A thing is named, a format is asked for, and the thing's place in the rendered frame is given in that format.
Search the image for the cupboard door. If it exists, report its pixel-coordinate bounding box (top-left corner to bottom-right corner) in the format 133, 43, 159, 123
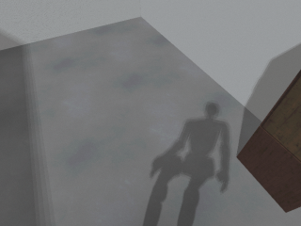
263, 77, 301, 161

